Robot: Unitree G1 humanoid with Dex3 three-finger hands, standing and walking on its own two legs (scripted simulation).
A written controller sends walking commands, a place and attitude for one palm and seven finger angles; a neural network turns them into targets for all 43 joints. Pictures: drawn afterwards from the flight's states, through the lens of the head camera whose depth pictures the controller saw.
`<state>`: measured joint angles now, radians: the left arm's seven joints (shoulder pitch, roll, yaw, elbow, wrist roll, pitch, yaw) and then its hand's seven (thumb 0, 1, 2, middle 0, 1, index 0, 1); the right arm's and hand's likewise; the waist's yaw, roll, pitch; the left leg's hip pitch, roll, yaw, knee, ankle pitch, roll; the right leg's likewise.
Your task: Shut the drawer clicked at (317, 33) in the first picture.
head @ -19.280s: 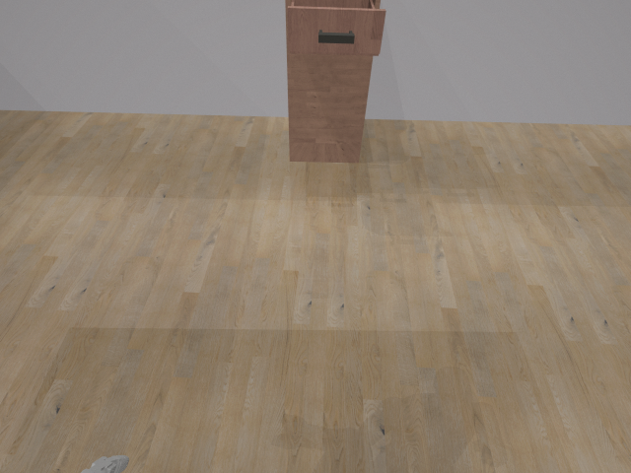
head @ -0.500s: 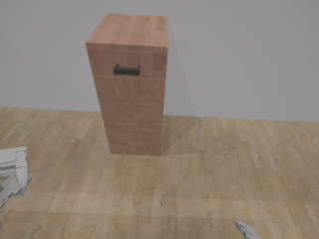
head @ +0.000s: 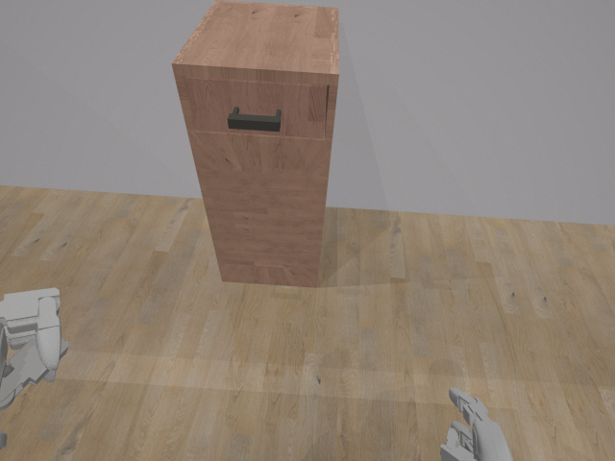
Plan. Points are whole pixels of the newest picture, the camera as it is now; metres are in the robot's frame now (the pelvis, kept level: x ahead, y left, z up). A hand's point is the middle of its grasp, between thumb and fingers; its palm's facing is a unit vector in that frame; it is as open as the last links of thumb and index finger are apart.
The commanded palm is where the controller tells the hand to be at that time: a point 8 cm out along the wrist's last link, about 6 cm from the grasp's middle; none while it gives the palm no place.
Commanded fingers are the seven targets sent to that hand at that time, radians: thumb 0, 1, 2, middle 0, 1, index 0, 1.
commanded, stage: stop stepping back and stand still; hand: left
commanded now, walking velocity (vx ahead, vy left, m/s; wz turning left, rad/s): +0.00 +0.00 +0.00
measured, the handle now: (255, 117) +0.84 +0.18 -0.01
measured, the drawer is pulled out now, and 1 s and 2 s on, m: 0.00 0.00 0.00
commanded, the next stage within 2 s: let the arm hang, fingers relaxed in 0.16 s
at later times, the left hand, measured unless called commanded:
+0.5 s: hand out of the picture +0.08 +0.22 -0.14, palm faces -0.01 -0.97 -0.26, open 3.0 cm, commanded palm none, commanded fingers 0.00 0.90 0.90 -0.88 -1.04 -0.88 -1.04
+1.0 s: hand out of the picture -0.07 +0.21 -0.17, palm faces +0.03 -0.97 -0.25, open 6.8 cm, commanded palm none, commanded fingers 0.00 0.90 0.90 -0.20 -0.30 -0.20 -0.30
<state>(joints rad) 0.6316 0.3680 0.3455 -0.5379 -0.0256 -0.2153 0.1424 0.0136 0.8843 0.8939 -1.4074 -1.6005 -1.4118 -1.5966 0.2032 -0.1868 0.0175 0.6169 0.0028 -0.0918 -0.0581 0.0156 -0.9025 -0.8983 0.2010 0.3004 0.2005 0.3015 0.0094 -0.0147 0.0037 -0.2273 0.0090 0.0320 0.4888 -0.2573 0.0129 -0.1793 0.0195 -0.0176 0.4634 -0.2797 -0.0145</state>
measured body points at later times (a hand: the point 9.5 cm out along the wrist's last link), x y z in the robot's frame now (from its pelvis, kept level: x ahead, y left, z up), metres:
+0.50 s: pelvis -0.03 +0.02 -0.01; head -0.01 +0.02 +0.44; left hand +0.08 +0.27 -0.12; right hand +0.09 -0.24 -0.13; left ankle +0.00 +0.11 -0.74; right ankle -0.02 -0.11 -0.74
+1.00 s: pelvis -0.03 +0.02 +0.00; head -0.02 +0.01 +0.45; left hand -0.07 +0.26 -0.15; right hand -0.03 -0.20 -0.16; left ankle +0.00 +0.11 -0.74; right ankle -0.02 -0.11 -0.74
